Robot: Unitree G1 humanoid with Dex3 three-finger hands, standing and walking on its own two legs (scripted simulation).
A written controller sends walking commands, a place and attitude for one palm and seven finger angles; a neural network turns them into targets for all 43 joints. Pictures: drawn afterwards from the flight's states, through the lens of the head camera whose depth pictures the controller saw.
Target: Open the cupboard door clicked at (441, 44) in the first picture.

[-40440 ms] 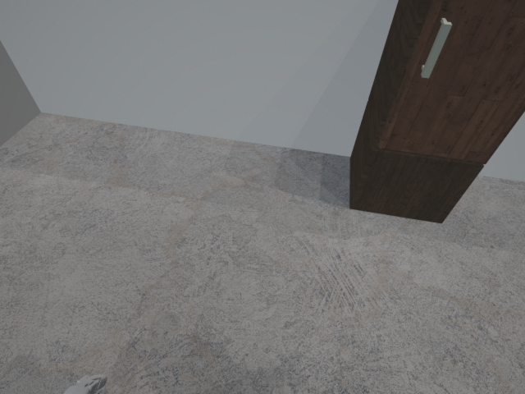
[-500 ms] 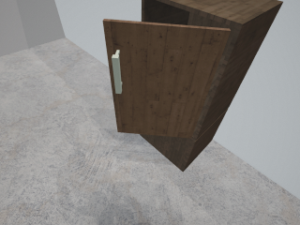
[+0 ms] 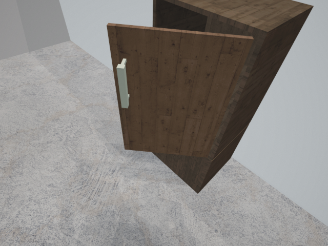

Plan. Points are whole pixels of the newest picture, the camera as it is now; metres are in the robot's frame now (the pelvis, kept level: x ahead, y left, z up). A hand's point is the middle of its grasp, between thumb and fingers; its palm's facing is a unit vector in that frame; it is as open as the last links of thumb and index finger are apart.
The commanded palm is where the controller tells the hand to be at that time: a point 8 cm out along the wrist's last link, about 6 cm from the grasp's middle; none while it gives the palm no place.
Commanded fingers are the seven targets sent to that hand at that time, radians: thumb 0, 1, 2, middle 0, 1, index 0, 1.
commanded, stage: come to a stop and stand still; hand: left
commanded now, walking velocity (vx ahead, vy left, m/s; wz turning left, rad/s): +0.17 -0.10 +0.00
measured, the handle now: (124, 84) +0.58 +0.18 +0.08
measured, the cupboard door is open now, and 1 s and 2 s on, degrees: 41 41 41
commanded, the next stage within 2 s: look again from close up in 1.04 s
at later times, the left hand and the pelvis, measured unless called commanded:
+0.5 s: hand out of the picture +0.04 +0.17 -0.17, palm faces +0.05 -0.98 -0.22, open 7.3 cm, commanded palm none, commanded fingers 0.00 0.90 0.90 -0.20 -0.30 -0.20 -0.30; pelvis +0.02 -0.01 +0.00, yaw +0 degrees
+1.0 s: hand out of the picture -0.02 +0.17 -0.16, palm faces -0.05 -0.97 -0.24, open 7.4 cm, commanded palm none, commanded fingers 0.00 0.90 0.90 -0.20 -0.30 -0.20 -0.30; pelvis -0.04 -0.01 +0.00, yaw -1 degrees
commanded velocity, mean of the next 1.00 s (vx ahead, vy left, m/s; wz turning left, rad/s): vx -0.04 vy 0.02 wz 0.00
